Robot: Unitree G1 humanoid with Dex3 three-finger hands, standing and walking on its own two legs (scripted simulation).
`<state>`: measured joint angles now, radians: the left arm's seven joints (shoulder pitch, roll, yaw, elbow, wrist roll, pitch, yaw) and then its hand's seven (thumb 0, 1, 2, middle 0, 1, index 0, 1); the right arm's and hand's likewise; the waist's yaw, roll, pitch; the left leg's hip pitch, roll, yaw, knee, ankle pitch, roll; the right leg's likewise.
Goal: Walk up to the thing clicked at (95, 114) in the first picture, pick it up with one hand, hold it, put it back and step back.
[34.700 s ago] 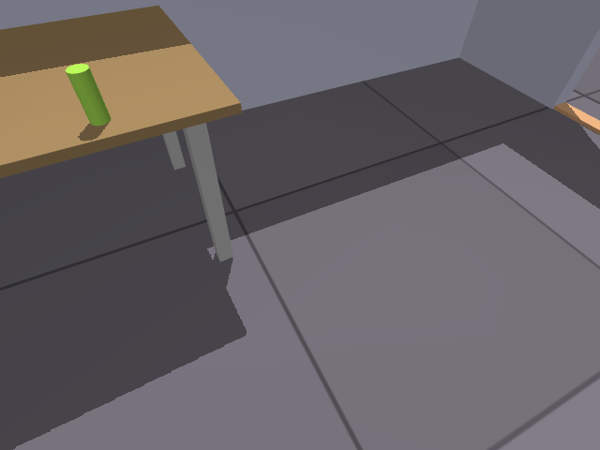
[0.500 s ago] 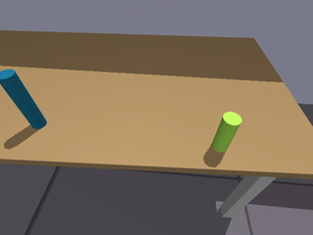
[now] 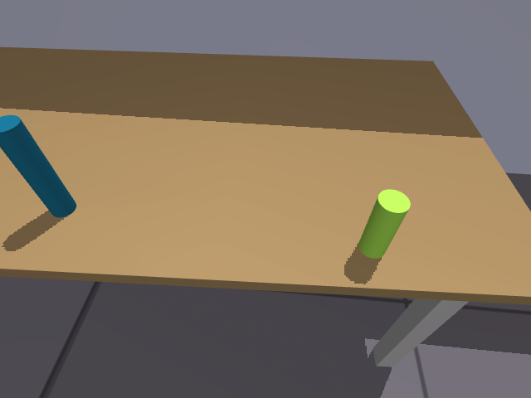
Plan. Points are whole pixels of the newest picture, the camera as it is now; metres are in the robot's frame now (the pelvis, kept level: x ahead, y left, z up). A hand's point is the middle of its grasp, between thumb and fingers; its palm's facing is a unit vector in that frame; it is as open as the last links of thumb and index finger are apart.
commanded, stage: stand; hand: right
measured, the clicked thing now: (381, 226) +0.41 -0.19 +0.02
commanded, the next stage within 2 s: step back in 0.38 s
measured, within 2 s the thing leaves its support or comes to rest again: neither
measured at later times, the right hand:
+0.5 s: hand out of the picture +0.07 -0.25 -0.16, palm faces -0.03 +0.93 -0.35, open 7.4 cm
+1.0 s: hand out of the picture +0.00 -0.22 -0.17, palm faces +0.00 +0.92 -0.40, open 7.4 cm
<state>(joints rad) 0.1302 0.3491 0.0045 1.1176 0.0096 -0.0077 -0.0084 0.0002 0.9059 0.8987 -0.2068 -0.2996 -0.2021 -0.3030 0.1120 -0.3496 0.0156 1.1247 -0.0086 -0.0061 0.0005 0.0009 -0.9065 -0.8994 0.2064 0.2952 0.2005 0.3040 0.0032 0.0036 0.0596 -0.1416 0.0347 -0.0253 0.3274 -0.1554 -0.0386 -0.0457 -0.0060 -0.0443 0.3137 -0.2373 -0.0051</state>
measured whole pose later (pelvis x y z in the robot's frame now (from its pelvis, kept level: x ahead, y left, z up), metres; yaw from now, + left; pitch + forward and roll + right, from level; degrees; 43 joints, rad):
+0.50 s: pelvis -0.02 +0.01 -0.01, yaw +0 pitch -2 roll -1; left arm 0.09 0.36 0.04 1.04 -0.01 0.01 -0.01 0.00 0.90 0.90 -0.21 -0.30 -0.20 -0.30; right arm 0.08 -0.37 -0.01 1.05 0.01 0.02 0.01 0.00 -0.91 -0.90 0.21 0.30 0.20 0.30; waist -0.01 0.01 0.15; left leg -0.25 0.03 -0.04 0.50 -0.18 0.00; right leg -0.12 0.00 -0.05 0.43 -0.26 -0.01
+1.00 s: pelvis -0.10 +0.04 -0.02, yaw -2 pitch -2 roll -1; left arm 0.09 0.39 0.06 0.89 0.01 0.06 0.01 0.00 0.91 0.90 -0.21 -0.30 -0.20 -0.30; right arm 0.12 -0.35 -0.03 0.84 -0.02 0.03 -0.02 0.00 -0.90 -0.90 0.21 0.30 0.20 0.30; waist -0.01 -0.03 0.22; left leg -0.33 0.01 0.02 0.63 -0.27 0.03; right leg -0.33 0.06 0.09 0.88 -0.51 0.01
